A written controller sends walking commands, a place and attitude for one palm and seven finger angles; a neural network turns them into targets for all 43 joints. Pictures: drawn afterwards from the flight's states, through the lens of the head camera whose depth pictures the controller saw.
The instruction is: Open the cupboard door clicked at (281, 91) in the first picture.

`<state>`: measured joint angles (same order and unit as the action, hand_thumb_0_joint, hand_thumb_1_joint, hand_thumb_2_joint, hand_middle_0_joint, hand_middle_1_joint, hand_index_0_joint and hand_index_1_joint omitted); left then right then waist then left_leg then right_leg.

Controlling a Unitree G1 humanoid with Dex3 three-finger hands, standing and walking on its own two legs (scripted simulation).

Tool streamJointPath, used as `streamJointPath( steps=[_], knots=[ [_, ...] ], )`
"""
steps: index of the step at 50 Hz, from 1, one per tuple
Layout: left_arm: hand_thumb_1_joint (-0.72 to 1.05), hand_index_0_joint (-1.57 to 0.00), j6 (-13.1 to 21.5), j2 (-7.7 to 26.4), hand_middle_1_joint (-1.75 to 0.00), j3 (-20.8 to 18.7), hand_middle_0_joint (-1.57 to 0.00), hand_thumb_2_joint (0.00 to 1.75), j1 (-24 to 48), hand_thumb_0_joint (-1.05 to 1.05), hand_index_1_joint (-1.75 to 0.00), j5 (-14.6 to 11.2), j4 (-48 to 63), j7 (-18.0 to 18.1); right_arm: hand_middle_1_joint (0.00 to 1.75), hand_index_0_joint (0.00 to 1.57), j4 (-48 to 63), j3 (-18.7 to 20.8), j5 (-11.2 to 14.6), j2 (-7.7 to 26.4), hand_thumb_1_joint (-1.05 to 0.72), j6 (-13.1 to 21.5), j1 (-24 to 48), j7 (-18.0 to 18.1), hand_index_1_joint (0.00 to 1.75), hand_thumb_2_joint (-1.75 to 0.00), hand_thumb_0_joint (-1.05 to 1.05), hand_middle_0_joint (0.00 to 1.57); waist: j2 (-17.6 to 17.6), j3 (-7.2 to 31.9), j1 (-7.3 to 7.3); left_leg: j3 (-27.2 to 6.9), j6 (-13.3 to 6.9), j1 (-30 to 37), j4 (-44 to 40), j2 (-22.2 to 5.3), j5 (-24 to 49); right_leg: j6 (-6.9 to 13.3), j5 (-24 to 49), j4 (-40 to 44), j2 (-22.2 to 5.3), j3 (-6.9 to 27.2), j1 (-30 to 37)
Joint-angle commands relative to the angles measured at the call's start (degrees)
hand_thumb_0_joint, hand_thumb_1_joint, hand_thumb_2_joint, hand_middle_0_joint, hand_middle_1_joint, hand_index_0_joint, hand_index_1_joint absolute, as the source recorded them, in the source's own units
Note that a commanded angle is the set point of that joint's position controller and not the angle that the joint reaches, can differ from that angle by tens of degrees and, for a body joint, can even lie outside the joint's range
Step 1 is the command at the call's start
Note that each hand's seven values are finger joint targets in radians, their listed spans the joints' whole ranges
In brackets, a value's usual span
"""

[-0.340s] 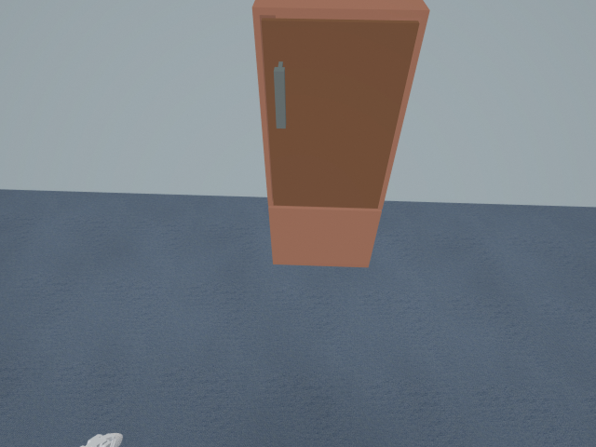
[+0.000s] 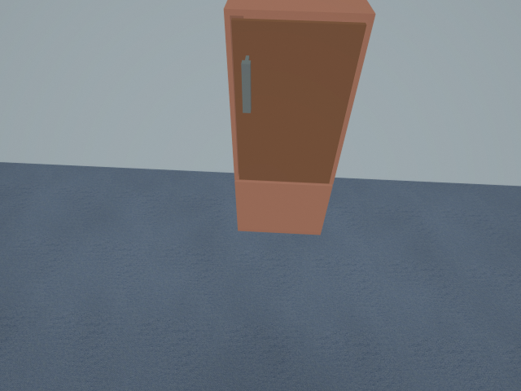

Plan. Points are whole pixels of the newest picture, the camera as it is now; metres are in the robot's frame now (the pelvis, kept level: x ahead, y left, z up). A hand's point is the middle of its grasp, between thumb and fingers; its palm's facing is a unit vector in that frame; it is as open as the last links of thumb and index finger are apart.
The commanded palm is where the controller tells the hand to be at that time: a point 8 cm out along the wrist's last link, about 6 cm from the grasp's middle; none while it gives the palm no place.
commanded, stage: stand and wait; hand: left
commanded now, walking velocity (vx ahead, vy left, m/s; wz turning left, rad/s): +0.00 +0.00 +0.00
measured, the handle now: (247, 84) +0.94 +0.10 +0.02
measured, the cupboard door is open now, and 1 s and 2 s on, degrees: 0 0 0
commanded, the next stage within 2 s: look at it before walking up in 0.48 s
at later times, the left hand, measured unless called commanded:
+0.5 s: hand out of the picture +0.06 +0.24 -0.15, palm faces -0.02 -0.94 -0.34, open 7.4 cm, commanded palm none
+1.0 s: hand out of the picture +0.08 +0.24 -0.15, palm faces -0.03 -0.94 -0.33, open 7.4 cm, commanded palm none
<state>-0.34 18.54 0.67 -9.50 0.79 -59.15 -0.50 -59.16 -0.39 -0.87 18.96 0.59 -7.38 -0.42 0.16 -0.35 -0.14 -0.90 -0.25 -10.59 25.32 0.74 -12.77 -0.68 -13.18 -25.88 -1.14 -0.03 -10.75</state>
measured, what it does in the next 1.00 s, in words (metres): stands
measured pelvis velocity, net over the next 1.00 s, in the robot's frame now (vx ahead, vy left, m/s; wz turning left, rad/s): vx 0.01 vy -0.01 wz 0.00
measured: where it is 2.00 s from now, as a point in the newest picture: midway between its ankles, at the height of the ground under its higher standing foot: outside the picture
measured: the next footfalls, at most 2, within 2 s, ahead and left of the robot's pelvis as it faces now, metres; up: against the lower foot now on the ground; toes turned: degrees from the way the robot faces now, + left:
left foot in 1.88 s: +0.29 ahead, +0.09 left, +0.00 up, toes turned +6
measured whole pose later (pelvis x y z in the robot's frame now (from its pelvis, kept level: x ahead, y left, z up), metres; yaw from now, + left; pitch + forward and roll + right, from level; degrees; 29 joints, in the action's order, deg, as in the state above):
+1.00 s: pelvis +0.01 -0.01 +0.00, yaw +0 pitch -2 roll +0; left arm 0.2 19.2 0.2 -8.7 0.7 -62.4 -0.3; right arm -63.4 -0.4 -0.5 19.5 0.7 -7.2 -0.2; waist 0.2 -1.0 0.0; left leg -1.0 0.4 -8.4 21.2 0.0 -11.2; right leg -0.2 -11.4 -21.5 -0.5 -0.1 -8.5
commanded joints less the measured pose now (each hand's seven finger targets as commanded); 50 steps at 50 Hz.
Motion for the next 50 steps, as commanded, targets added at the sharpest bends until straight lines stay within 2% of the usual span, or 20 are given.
streamJointPath(
  steps=[1,5,27,33,38,50],
  knots=[
    [0.9,-0.2,1.74,12.14,-0.3,-2.68,-0.2,0.9,2.86,0.0,-0.3,-0.04,3.51,1.02,0.3,0.2,2.99,2.8,0.14,11.32,-0.9,1.5,2.75,1.07,0.3,-0.9,0.0,0.2,-0.54,1.27,0.14,-5.38,-1.79,-0.34,-5.53,-6.24,3.68,2.46,1.17,6.23,-5.51,5.87,-0.35],
    [0.9,-0.2,1.86,12.24,-0.3,-2.71,-0.2,0.9,2.54,0.0,-0.3,-0.1,2.51,1.03,0.3,0.2,1.9,2.75,0.25,11.42,-0.9,1.54,2.26,1.08,0.3,-0.9,0.0,0.2,-0.46,1.99,0.18,-5.43,-1.67,0.09,-5.67,-6.42,4.27,2.52,1.54,6.59,-5.58,6.07,0.3],
    [0.9,-0.2,1.66,12.26,-0.3,-2.66,-0.2,0.9,2.57,0.0,-0.3,-0.05,0.54,1.07,0.3,0.2,-0.82,2.49,0.29,11.96,-0.9,1.51,1.65,1.08,0.3,-0.9,0.0,0.2,-0.05,0.32,-0.14,-5.93,-1.4,-0.22,-7.95,-6.88,3.17,2.19,1.02,7.8,-5.4,5.88,0.67],
    [0.9,-0.2,1.9,12.37,-0.3,-2.73,-0.2,0.9,2.65,0.0,-0.3,0.01,0.82,1.11,0.3,0.2,-0.63,2.57,0.39,11.79,-0.9,1.57,1.58,1.09,0.3,-0.9,0.0,0.2,-1.16,1.73,-0.05,-5.75,-1.41,1.01,-7.26,-6.99,6.17,2.33,3.91,7.71,-5.6,5.89,1.46],
    [0.9,-0.2,2.04,12.36,-0.3,-2.76,-0.2,0.9,2.72,0.0,-0.3,-0.03,0.72,1.16,0.3,0.2,-0.62,2.55,0.4,11.81,-0.9,1.66,1.87,1.17,0.3,-0.9,0.0,0.2,-0.73,2.87,0.03,-5.4,-1.32,2.35,-7.0,-7.24,8.89,2.37,7.48,7.31,-5.76,5.65,2.38],
    [0.9,-0.2,2.01,12.48,-0.3,-2.71,-0.2,0.9,2.54,0.0,-0.3,-0.03,0.45,1.14,0.3,0.2,-0.84,2.38,0.42,11.77,-0.9,1.53,2.47,1.22,0.3,-0.9,0.0,0.2,-0.06,1.79,-0.05,-5.13,-1.11,2.55,-7.58,-7.2,8.7,2.24,7.78,8.35,-5.87,5.64,2.71]
  ],
)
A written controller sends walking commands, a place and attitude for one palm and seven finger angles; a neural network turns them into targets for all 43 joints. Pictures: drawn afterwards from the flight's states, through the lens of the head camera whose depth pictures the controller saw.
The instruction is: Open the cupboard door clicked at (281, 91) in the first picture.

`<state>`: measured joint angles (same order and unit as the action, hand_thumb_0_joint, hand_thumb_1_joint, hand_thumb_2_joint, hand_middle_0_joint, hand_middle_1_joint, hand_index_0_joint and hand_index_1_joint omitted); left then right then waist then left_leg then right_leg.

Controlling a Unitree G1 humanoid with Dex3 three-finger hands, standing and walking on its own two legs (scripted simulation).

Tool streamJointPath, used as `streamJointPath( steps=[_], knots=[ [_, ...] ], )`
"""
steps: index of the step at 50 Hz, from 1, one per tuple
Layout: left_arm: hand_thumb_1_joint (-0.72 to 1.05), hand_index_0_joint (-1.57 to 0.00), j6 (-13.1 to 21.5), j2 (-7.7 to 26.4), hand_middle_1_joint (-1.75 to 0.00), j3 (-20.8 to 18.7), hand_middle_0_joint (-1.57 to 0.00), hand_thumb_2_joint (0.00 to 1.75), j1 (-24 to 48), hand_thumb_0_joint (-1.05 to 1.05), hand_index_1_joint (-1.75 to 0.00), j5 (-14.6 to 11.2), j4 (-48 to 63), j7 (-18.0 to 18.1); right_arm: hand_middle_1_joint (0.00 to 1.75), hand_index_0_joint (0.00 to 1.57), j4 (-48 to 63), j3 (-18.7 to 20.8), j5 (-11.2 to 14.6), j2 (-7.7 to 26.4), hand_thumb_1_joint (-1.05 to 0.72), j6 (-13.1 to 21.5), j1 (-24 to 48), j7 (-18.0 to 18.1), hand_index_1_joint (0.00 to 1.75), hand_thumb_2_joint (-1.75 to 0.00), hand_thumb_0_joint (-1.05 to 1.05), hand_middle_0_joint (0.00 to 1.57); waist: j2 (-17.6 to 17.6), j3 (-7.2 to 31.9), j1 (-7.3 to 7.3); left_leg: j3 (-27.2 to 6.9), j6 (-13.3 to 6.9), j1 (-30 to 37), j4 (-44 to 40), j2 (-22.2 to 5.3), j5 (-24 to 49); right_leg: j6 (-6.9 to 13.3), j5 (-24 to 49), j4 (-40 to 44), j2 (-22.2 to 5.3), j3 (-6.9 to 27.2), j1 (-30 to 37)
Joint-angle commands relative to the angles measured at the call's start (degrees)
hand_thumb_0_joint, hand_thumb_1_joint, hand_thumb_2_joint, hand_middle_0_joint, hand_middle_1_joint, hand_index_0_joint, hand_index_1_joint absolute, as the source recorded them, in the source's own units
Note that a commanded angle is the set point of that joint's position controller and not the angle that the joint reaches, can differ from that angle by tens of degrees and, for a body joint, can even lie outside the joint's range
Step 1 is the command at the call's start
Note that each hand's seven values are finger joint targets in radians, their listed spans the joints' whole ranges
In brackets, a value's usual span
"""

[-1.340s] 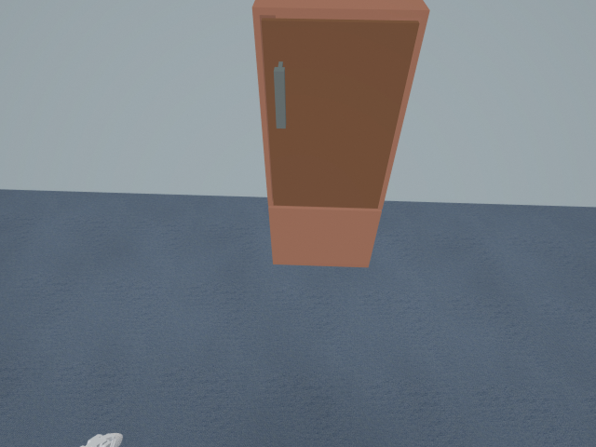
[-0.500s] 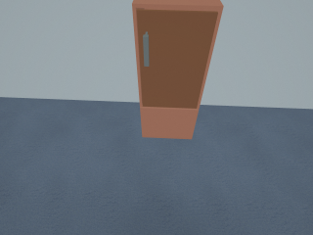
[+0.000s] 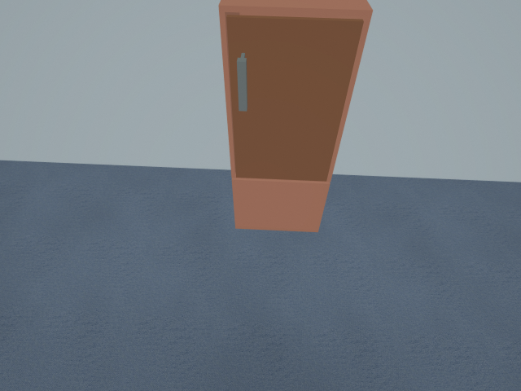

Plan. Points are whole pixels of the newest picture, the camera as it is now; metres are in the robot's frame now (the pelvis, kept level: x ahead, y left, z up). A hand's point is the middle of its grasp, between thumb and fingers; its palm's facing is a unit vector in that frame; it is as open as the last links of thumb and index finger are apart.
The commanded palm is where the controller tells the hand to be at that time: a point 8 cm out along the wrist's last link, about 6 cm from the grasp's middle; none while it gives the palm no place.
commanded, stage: look at it before walking up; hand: left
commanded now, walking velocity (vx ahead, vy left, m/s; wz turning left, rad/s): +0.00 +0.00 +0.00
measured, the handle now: (243, 82) +0.93 +0.11 +0.02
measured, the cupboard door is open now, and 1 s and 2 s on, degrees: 0 0 0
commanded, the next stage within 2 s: take the last steps up to it in 0.10 s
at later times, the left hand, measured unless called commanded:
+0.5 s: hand out of the picture +0.03 +0.20 -0.18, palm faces -0.03 -0.97 -0.23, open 7.4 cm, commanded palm none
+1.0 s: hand out of the picture +0.10 +0.18 -0.20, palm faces +0.03 -0.99 -0.12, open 7.4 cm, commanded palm none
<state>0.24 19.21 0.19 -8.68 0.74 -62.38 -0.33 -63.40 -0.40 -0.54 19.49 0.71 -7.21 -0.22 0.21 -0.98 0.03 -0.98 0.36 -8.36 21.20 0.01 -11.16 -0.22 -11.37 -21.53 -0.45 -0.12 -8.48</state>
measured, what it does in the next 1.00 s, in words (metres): walks ahead: left foot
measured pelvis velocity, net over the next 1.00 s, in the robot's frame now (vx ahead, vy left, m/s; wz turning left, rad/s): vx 0.20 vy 0.02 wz -0.06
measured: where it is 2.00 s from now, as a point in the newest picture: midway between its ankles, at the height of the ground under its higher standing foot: (274, 372)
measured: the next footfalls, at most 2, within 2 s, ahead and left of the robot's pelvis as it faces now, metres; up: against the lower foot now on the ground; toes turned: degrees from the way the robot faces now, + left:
left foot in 0.88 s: +0.28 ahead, +0.10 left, +0.00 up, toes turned +7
right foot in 1.38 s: +0.45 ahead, -0.17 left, +0.00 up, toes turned -11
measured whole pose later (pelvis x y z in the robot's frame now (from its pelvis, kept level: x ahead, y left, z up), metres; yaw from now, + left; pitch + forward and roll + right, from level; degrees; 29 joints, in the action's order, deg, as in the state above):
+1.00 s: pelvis +0.20 +0.02 -0.02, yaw -4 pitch -2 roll +0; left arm 0.4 8.2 -2.7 -26.4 1.7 -67.7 0.2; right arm -58.7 2.2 -1.0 7.0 4.3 -10.2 0.9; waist -2.9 -1.5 -1.2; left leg 10.5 -3.6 -18.8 36.8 -2.3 -16.8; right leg 2.1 -23.7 -68.3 -1.6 -0.9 -19.7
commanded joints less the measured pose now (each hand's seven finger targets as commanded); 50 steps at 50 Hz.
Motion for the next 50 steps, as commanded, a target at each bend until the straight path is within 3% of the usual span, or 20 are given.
streamJointPath(
  steps=[1,11,13,18,25,27,28,29,30,31,33,36,39,42,43,44,45,46,48,50],
  knots=[
    [0.9,-0.2,1.46,11.84,-0.3,-2.24,-0.2,0.9,1.66,0.0,-0.3,-0.02,3.67,0.97,0.3,0.2,3.4,2.35,0.07,11.28,-0.9,1.39,2.34,1.02,0.3,-0.9,0.0,0.2,-0.84,2.75,-0.22,-5.18,-1.73,0.67,-3.39,-6.44,7.28,1.81,6.12,4.01,-6.57,5.79,0.54],
    [0.9,-0.2,1.42,11.74,-0.3,-2.22,-0.2,0.9,1.76,0.0,-0.3,-0.05,3.61,0.97,0.3,0.2,3.26,2.28,0.11,11.48,-0.9,1.48,2.32,1.08,0.3,-0.9,0.0,0.2,-0.07,2.86,-0.18,-5.21,-1.7,1.11,-3.99,-6.67,8.08,1.71,6.81,4.15,-6.41,5.65,1.15],
    [0.9,-0.2,0.34,4.25,-0.3,-0.62,-0.2,0.9,-2.73,0.0,-0.3,-0.15,1.52,1.21,0.3,0.2,1.63,0.55,-0.28,3.84,-0.9,0.51,-1.3,0.85,0.3,-0.9,0.0,0.2,-0.56,3.78,-0.23,-3.92,-0.69,1.48,-3.12,-6.38,1.78,0.49,-1.18,3.94,-5.86,4.98,0.71],
    [0.9,-0.2,-0.54,4.13,-0.3,-1.4,-0.2,0.9,-6.2,0.0,-0.3,0.63,1.41,0.11,0.3,0.2,1.62,1.63,-0.89,4.74,-0.9,-0.36,-4.13,0.55,0.3,-0.9,0.0,0.2,-0.45,-4.44,-0.4,-6.03,-2.39,-5.7,-4.66,-6.95,-22.25,1.61,-19.21,1.12,-3.26,4.98,-6.41],
    [0.9,-0.2,1.02,-0.71,-0.3,-1.96,-0.2,0.9,-11.74,0.0,-0.3,0.71,2.07,-0.47,0.3,0.2,1.73,3.22,-0.51,3.98,-0.9,1.06,-9.56,1.17,0.3,-0.9,0.0,0.2,6.07,-6.97,-0.51,-10.99,-6.86,-4.46,-3.49,-12.62,-16.46,2.09,-10.36,-9.21,-0.46,-0.08,-10.46],
    [0.9,-0.2,1.75,-0.71,-0.3,-2.61,-0.2,0.9,-16.64,0.0,-0.3,0.69,0.81,-0.21,0.3,0.2,2.27,3.13,-0.34,1.55,-0.9,1.57,-9.0,1.37,0.3,-0.9,0.0,0.2,1.55,-4.86,-2.42,-5.7,-5.18,-9.55,6.13,-9.27,-8.15,3.62,-7.01,-4.85,-2.71,4.46,-1.76],
    [0.9,-0.2,2.15,1.26,-0.3,-3.27,-0.2,0.9,-20.37,0.0,-0.3,0.77,-0.56,0.25,0.3,0.2,3.46,2.79,-0.09,-0.91,-0.9,1.89,-7.46,1.39,0.3,-0.9,0.0,0.2,-6.87,-4.34,-3.85,0.52,-2.84,-18.11,16.25,-4.75,-6.63,6.2,-2.92,-0.29,-7.85,13.0,6.46],
    [0.9,-0.2,2.64,3.71,-0.3,-4.22,-0.2,0.9,-26.1,0.0,-0.3,0.77,-2.54,0.97,0.3,0.2,5.36,2.34,-0.21,-3.49,-0.9,2.27,-4.16,1.16,0.3,-0.9,0.0,0.2,-16.35,-4.53,-5.54,7.02,-0.85,-28.5,27.85,-0.77,-15.95,10.4,6.44,5.35,-16.14,24.27,13.64],
    [0.9,-0.2,3.04,3.14,-0.3,-4.2,-0.2,0.9,-30.2,0.0,-0.3,0.62,-3.71,1.54,0.3,0.2,6.85,2.6,-0.55,-2.85,-0.9,2.47,-0.25,1.17,0.3,-0.9,0.0,0.2,-13.97,-5.55,-7.13,4.01,-1.03,-33.31,36.46,-2.33,-22.14,13.06,18.17,5.14,-19.04,27.23,15.18],
    [0.9,-0.2,3.39,1.51,-0.3,-3.87,-0.2,0.9,-30.34,0.0,-0.3,0.78,-3.99,1.97,0.3,0.2,7.02,2.86,-0.55,-3.07,-0.9,2.72,-0.46,1.15,0.3,-0.9,0.0,0.2,-10.06,-5.21,-6.09,2.51,-1.06,-35.81,40.96,-3.76,-20.25,14.5,25.06,3.63,-18.79,25.14,17.32],
    [0.9,-0.2,3.32,-0.95,-0.3,-3.48,-0.2,0.9,-28.54,0.0,-0.3,0.96,-3.63,2.42,0.3,0.2,6.73,3.06,-0.45,-4.81,-0.9,2.73,0.03,0.7,0.3,-0.9,0.0,0.2,-4.18,-5.07,-4.75,3.29,-1.06,-36.44,41.91,-5.36,-18.18,14.0,23.81,2.57,-17.14,19.68,16.96],
    [0.9,-0.2,3.53,-3.16,-0.3,-2.89,-0.2,0.9,-25.03,0.0,-0.3,1.39,-2.89,2.56,0.3,0.2,7.43,3.12,-0.37,-7.29,-0.9,1.92,0.85,-0.12,0.3,-0.9,0.0,0.2,-6.39,-6.7,-2.37,5.23,-0.59,-30.74,35.22,-5.85,-13.34,12.24,17.13,6.16,-14.38,13.91,7.58],
    [0.9,-0.2,3.52,-3.56,-0.3,-2.91,-0.2,0.9,-22.01,0.0,-0.3,1.24,-2.73,2.32,0.3,0.2,7.43,2.95,-0.03,-8.85,-0.9,2.03,-0.54,-0.66,0.3,-0.9,0.0,0.2,-7.09,-6.99,-0.19,7.94,-1.39,-18.01,24.39,-4.34,-6.98,9.91,14.93,7.01,-11.56,8.88,-1.6],
    [0.9,-0.2,3.57,-3.19,-0.3,-3.44,-0.2,0.9,-20.04,0.0,-0.3,0.37,-3.16,1.98,0.3,0.2,2.8,3.79,-0.32,-7.0,-0.9,2.78,-14.7,0.56,0.3,-0.9,0.0,0.2,-5.14,-0.48,6.15,10.9,-2.34,3.13,12.68,-0.51,2.8,6.8,23.75,-8.22,-6.61,2.27,-5.27],
    [0.9,-0.2,3.66,-5.02,-0.3,-3.28,-0.2,0.9,-21.55,0.0,-0.3,0.23,-3.24,1.78,0.3,0.2,0.52,4.85,-0.59,-3.31,-0.9,3.09,-22.35,1.27,0.3,-0.9,0.0,0.2,0.77,5.31,8.56,4.02,-3.52,14.71,10.21,-5.63,1.91,5.11,17.38,-20.48,-4.48,1.3,-10.21],
    [0.9,-0.2,3.39,-7.98,-0.3,-3.07,-0.2,0.9,-23.92,0.0,-0.3,-0.4,-2.38,1.23,0.3,0.2,-0.68,6.28,-1.44,2.82,-0.9,3.43,-28.18,1.75,0.3,-0.9,0.0,0.2,15.49,9.99,9.05,-18.85,-9.33,21.18,1.93,-22.04,0.34,2.12,-10.29,-40.52,2.39,-3.68,-20.49],
    [0.9,-0.2,3.16,-7.34,-0.3,-3.07,-0.2,0.9,-23.27,0.0,-0.3,-0.1,-0.75,1.28,0.3,0.2,-0.23,6.18,-0.67,4.6,-0.9,2.88,-27.1,1.99,0.3,-0.9,0.0,0.2,14.71,10.05,7.19,-30.69,-13.23,17.58,-7.02,-28.95,-5.13,2.82,-20.53,-51.33,2.52,1.14,-24.04],
    [0.9,-0.2,2.92,-6.87,-0.3,-3.28,-0.2,0.9,-20.89,0.0,-0.3,0.45,-0.27,1.27,0.3,0.2,1.4,5.97,-0.42,3.01,-0.9,2.53,-20.76,1.83,0.3,-0.9,0.0,0.2,6.25,3.38,5.33,-28.12,-14.63,8.09,-9.85,-28.9,-16.51,3.4,-18.15,-53.98,-1.29,2.09,-25.27],
    [0.9,-0.2,2.0,-8.77,-0.3,-3.22,-0.2,0.9,-17.28,0.0,-0.3,1.2,-0.38,0.47,0.3,0.2,3.2,4.42,-0.58,-3.64,-0.9,3.09,-12.89,2.01,0.3,-0.9,0.0,0.2,2.01,-7.54,1.74,-19.88,-11.47,-6.82,-12.35,-24.25,-16.43,2.24,-9.85,-53.78,-5.28,1.68,-26.31],
    [0.9,-0.2,0.96,-10.82,-0.3,-3.22,-0.2,0.9,-20.04,0.0,-0.3,1.62,-0.91,0.02,0.3,0.2,3.3,3.56,-0.71,-6.21,-0.9,3.92,-11.26,1.98,0.3,-0.9,0.0,0.2,3.93,-7.22,-0.82,-9.56,-9.01,-11.33,-11.81,-19.65,-10.22,1.27,-6.1,-49.62,-6.24,0.88,-22.45]
  ],
)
